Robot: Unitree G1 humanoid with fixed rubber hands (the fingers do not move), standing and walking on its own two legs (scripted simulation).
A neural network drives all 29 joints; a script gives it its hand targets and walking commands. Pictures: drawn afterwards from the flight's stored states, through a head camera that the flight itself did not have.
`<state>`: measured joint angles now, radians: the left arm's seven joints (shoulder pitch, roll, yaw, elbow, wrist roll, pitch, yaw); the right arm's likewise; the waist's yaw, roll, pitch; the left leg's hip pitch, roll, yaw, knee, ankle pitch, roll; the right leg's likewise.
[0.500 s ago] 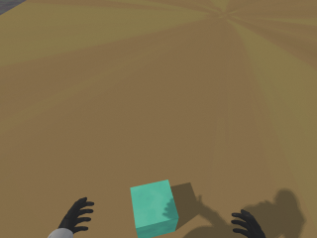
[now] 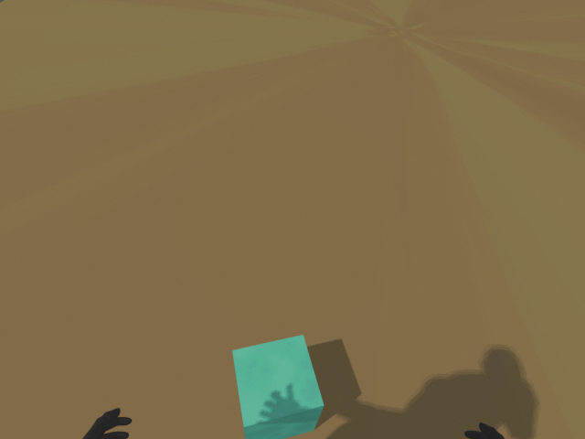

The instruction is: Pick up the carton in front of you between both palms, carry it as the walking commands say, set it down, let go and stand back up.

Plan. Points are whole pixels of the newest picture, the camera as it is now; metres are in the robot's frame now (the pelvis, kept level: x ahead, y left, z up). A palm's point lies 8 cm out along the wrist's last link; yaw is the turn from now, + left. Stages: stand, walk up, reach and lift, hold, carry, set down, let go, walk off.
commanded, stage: stand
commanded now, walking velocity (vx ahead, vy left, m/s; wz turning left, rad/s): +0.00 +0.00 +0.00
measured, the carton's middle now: (274, 392) +0.41 +0.03 -0.64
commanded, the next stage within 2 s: none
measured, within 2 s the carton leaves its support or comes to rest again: neither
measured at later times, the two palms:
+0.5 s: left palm out of the picture +0.09 +0.29 -0.11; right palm out of the picture +0.09 -0.28 -0.08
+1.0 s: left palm out of the picture +0.05 +0.29 -0.11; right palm out of the picture +0.06 -0.29 -0.09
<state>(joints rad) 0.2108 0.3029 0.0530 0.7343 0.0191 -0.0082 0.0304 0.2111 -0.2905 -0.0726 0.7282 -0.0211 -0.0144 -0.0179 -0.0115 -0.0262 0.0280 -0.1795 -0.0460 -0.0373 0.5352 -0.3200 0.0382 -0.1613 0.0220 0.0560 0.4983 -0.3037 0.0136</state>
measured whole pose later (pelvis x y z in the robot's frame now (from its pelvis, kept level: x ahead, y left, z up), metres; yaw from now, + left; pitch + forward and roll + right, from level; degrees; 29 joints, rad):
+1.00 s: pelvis -0.03 +0.00 +0.01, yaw +0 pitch -3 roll +0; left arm 0.19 0.34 0.02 0.95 0.01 -0.02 0.04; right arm 0.17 -0.33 -0.04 0.94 0.00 -0.02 -0.02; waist -0.01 -0.02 0.04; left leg -0.14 -0.05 -0.04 0.41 -0.21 0.04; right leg -0.13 0.01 0.06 0.39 -0.21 0.02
